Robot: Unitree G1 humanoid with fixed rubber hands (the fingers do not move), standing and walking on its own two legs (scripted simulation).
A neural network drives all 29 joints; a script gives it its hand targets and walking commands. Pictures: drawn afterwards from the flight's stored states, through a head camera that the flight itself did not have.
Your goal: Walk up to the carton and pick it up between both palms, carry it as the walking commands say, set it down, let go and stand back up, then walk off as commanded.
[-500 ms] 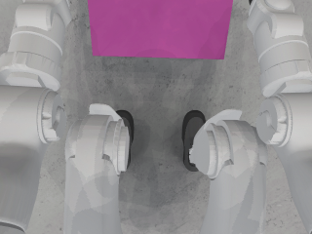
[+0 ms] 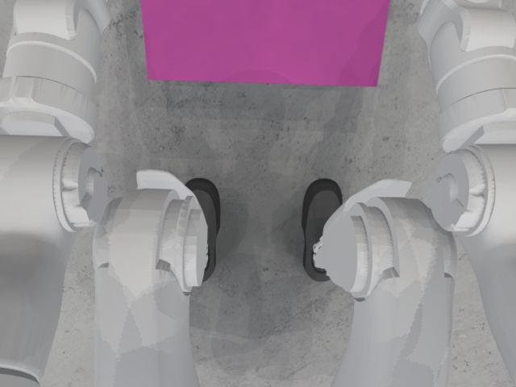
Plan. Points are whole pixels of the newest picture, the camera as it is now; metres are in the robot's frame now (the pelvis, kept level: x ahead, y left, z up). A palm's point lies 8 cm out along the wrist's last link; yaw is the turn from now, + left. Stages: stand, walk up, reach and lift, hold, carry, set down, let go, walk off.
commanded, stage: set down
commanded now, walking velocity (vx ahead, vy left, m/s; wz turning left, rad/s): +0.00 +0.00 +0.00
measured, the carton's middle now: out of the picture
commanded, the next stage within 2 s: none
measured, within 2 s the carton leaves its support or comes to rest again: neither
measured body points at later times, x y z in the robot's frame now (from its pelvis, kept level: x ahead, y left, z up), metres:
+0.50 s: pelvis +0.00 +0.00 +0.00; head +0.38 +0.01 +0.22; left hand +0.55 +0.20 -0.20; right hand +0.56 -0.17 -0.20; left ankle +0.11 +0.11 -0.32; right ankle +0.11 -0.12 -0.32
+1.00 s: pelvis +0.00 +0.00 -0.01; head +0.38 +0.01 +0.22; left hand +0.55 +0.24 -0.20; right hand +0.56 -0.20 -0.20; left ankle +0.11 +0.11 -0.32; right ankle +0.11 -0.12 -0.32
